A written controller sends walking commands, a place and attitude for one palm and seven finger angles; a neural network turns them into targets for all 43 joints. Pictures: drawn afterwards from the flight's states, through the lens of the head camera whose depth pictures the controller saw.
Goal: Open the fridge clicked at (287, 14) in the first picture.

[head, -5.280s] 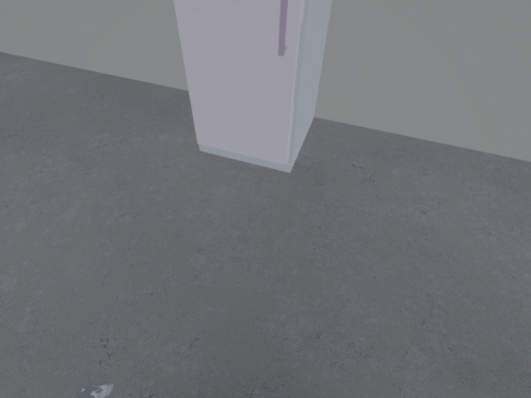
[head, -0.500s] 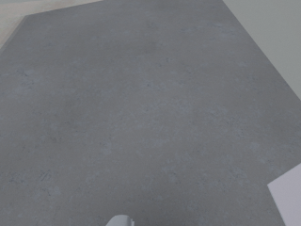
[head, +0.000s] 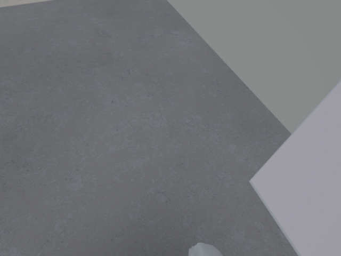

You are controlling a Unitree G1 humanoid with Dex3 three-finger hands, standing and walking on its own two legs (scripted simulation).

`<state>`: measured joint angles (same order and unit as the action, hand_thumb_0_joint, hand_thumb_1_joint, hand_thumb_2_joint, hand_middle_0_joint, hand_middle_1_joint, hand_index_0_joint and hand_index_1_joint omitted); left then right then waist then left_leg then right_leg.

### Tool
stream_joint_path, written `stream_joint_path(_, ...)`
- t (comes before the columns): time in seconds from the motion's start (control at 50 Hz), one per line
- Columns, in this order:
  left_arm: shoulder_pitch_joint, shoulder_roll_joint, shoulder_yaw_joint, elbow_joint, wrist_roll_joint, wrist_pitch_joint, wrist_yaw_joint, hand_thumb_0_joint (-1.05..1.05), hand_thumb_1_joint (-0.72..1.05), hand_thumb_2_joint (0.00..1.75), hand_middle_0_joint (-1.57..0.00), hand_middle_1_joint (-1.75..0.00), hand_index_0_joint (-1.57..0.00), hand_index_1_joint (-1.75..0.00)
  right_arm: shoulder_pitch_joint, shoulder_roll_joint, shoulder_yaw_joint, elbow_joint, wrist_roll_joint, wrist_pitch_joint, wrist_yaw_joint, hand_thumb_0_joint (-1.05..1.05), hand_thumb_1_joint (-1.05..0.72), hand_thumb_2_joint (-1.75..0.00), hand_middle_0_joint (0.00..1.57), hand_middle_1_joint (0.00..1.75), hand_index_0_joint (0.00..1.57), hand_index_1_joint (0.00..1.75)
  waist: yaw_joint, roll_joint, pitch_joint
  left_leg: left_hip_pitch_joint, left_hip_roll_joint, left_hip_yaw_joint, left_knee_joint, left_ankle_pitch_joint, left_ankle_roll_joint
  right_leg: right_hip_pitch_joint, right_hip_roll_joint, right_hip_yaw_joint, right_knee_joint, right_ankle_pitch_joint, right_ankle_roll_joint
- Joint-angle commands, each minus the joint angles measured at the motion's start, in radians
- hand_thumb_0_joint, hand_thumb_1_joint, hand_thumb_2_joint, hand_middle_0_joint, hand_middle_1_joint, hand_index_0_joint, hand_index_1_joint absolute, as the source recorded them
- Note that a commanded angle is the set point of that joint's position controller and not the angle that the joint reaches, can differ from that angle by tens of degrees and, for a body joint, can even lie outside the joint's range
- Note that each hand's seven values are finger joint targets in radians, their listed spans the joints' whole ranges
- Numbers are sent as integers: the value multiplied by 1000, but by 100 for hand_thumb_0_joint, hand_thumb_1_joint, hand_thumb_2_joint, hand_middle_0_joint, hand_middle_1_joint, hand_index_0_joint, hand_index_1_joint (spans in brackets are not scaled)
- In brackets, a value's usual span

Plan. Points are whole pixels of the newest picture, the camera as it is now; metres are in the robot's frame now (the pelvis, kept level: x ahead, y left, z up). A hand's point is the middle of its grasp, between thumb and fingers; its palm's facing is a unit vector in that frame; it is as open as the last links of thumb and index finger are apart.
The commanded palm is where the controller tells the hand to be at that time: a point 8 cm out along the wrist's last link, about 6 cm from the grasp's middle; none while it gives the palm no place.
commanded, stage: turn to face it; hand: right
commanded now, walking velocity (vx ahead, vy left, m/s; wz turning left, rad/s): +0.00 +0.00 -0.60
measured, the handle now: out of the picture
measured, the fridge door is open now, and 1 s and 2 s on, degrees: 0 0 0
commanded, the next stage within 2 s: take the last steps up to it in 1.76 s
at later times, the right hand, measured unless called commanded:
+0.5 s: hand out of the picture -0.01 -0.29 -0.17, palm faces +0.33 +0.90 -0.27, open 7.4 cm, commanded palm none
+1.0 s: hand out of the picture -0.02 -0.22 -0.15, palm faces +0.55 +0.78 -0.28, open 7.3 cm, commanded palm none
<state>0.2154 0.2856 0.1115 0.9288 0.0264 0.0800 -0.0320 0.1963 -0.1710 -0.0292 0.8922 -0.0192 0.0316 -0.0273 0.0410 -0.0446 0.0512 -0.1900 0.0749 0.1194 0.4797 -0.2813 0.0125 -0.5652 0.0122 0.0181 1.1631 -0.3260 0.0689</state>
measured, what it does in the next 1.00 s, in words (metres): steps on the spot, turning right: right foot, then left foot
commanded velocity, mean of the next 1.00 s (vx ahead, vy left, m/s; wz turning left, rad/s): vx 0.00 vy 0.00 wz -0.60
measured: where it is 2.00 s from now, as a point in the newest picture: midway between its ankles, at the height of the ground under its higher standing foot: outside the picture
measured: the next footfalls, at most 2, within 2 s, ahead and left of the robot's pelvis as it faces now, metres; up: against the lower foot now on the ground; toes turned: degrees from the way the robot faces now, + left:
right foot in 0.28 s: -0.02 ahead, -0.15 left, +0.00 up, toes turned -17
left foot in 0.74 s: +0.10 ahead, +0.07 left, +0.00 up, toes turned -23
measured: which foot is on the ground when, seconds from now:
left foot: down 0.00-0.28, up 0.30-0.72, down 0.74-1.00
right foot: up 0.00-0.26, down 0.28-0.74, up 0.76-1.00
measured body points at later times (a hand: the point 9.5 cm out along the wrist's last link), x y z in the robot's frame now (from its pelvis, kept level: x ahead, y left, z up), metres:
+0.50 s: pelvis -0.01 -0.05 +0.00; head +0.03 -0.08 +0.44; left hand +0.17 +0.16 -0.13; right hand -0.03 -0.34 -0.15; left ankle +0.02 +0.11 -0.66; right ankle -0.05 -0.14 -0.74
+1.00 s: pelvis +0.01 -0.01 +0.00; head +0.06 +0.00 +0.44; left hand +0.21 +0.18 -0.16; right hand -0.05 -0.26 -0.12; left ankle +0.06 +0.08 -0.74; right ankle -0.09 -0.12 -0.66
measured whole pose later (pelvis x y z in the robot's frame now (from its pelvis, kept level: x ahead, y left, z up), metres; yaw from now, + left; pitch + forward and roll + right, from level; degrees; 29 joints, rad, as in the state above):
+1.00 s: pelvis +0.01 -0.01 +0.00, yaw -36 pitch -1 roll -2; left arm 0.20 0.28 0.09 0.95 0.02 0.09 -0.04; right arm 0.19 -0.17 -0.01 0.86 -0.03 0.02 -0.02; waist 0.03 -0.04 0.09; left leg -0.19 0.13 0.21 0.52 -0.30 0.00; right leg -0.47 -0.04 -0.01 1.10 -0.39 0.08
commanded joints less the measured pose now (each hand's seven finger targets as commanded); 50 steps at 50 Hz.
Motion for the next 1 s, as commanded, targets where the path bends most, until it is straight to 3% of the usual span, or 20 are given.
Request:
stream_joint_path(0.0,-60,50,0,-77,-5,-14,0,0,90,90,-20,-30,-20,-30,32,-199,-51,-60,-1,-41,-9,0,-90,-90,20,30,20,30,-50,205,-9,88,244,-107,-161,281,85,-56,-53,-35,-34,-21,27)
stream_joint_path(0.14,-149,31,-27,-106,-14,-30,-2,0,90,90,-20,-30,-20,-30,96,-265,-70,-38,-13,-29,-2,0,-90,-90,20,30,20,30,-98,293,-70,145,290,-53,-65,510,104,111,-45,-122,-376,-123,6)
stream_joint_path(0.18,-120,35,-29,-102,-17,-39,1,0,90,90,-20,-30,-20,-30,89,-277,-76,-33,-12,-25,-1,0,-90,-90,20,30,20,30,-86,305,-100,145,294,-27,-13,541,85,185,-33,-145,-483,-91,-9)
stream_joint_path(0.22,-43,67,-21,-86,-13,-51,3,0,90,90,-20,-30,-20,-30,73,-271,-79,-32,-1,-21,2,0,-90,-90,20,30,20,30,-40,229,-157,113,266,47,134,502,20,345,-32,-140,-720,97,-25)
stream_joint_path(0.24,25,144,-1,-72,-9,-63,7,0,90,90,-20,-30,-20,-30,75,-242,-76,-48,7,-17,7,0,-90,-90,20,30,20,30,1,60,-219,-66,218,78,319,333,-38,568,-135,-12,-786,328,-70)
stream_joint_path(0.26,89,262,30,-65,-10,-69,15,0,90,90,-20,-30,-20,-30,37,-168,-56,-97,12,-18,16,0,-90,-90,20,30,20,30,45,-264,-230,-407,77,70,529,-324,-116,735,-416,343,-765,793,-203)
stream_joint_path(0.28,143,270,30,-35,-19,-59,20,0,90,90,-20,-30,-20,-30,-23,-178,-51,-114,1,-5,8,0,-90,-90,20,30,20,30,61,-192,-236,-431,73,-41,630,-386,-105,701,-461,316,-737,939,-279)
stream_joint_path(0.3,119,229,17,-33,-14,-61,28,0,90,90,-20,-30,-20,-30,-49,-179,-52,-108,-2,2,6,0,-90,-90,20,30,20,30,46,-140,-185,-433,89,-66,670,-322,-100,642,-415,244,-749,861,-271)
stream_joint_path(0.32,73,201,12,-44,-11,-66,39,0,90,90,-20,-30,-20,-30,-54,-167,-57,-96,0,-1,6,0,-90,-90,20,30,20,30,35,-198,-156,-446,80,-81,695,-277,-109,603,-361,236,-745,844,-258)
stream_joint_path(0.38,-45,152,-10,-79,-9,-70,43,0,90,90,-20,-30,-20,-30,-23,-184,-61,-65,5,-1,16,0,-90,-90,20,30,20,30,-18,-136,-86,-387,54,-98,682,-154,-116,494,-255,150,-761,754,-212)
stream_joint_path(0.44,-30,159,-7,-81,-8,-72,42,0,90,90,-20,-30,-20,-30,-26,-180,-58,-65,7,0,16,0,-90,-90,20,30,20,30,-19,-75,-95,-360,34,-99,615,-128,-125,496,-241,173,-774,702,-217)
stream_joint_path(0.6,-24,168,4,-82,-2,-59,36,0,90,90,-20,-30,-20,-30,-89,-167,-50,-113,13,-6,9,0,-90,-90,20,30,20,30,-9,-127,-79,-221,-26,-99,330,-153,-113,405,-218,300,-757,597,-232)
stream_joint_path(0.66,-63,163,8,-95,-6,-56,36,0,90,90,-20,-30,-20,-30,-2,-171,-51,-100,19,-20,5,0,-90,-90,20,30,20,30,-56,-115,-114,-40,-48,-92,81,-8,-100,329,-181,323,-675,559,-195)
stream_joint_path(0.68,-61,142,6,-99,-13,-57,33,0,90,90,-20,-30,-20,-30,43,-195,-57,-93,15,-34,3,0,-90,-90,20,30,20,30,-78,-48,-139,83,-11,-110,-86,118,-97,271,-133,291,-601,445,-146)
stream_joint_path(0.7,-16,68,-5,-106,-24,-59,25,0,90,90,-20,-30,-20,-30,69,-298,-75,-89,-1,-50,-8,0,-90,-90,20,30,20,30,-80,230,-188,292,233,-332,-173,238,-30,67,-15,157,-399,98,-61)
stream_joint_path(0.72,-19,55,-7,-128,-17,-57,28,0,90,90,-20,-30,-20,-30,88,-349,-80,-92,-2,-46,-12,0,-90,-90,20,30,20,30,-87,367,-187,246,443,-503,-163,462,89,-24,65,45,-183,-307,-15)
stream_joint_path(0.74,-25,89,3,-121,-12,-49,28,0,90,90,-20,-30,-20,-30,73,-317,-70,-102,2,-41,-12,0,-90,-90,20,30,20,30,-79,247,-160,144,422,-421,-147,423,134,5,13,84,-26,-283,-27)
stream_joint_path(0.78,-12,79,7,-75,-6,-30,14,0,90,90,-20,-30,-20,-30,-40,-245,-56,-120,3,-41,-10,0,-90,-90,20,30,20,30,-30,242,-71,30,312,-304,-178,244,98,1,-23,62,86,-155,-15)
stream_joint_path(0.84,3,57,-5,-55,-6,-22,0,0,90,90,-20,-30,-20,-30,-59,-200,-41,-123,2,-46,-8,0,-90,-90,20,30,20,30,-13,227,-36,38,242,-116,-141,358,71,-5,-48,9,81,-48,7)
stream_joint_path(0.98,-102,34,-21,-77,-11,-19,-5,0,90,90,-20,-30,-20,-30,46,-244,-57,-78,-7,-36,-9,0,-90,-90,20,30,20,30,-65,242,-41,103,283,-31,-120,422,99,52,-64,-76,-185,-85,18)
